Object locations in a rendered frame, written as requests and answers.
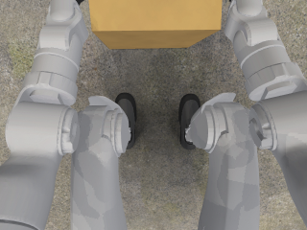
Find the robot left thigh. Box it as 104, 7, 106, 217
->
70, 105, 128, 230

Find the robot left forearm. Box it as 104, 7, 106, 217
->
5, 0, 89, 148

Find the robot right forearm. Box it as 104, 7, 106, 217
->
224, 0, 307, 102

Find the left robot upper arm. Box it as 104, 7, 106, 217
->
0, 101, 81, 230

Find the right robot upper arm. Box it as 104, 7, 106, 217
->
248, 90, 307, 228

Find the carton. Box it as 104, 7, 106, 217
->
88, 0, 223, 50

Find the robot left foot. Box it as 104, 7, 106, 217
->
115, 92, 137, 150

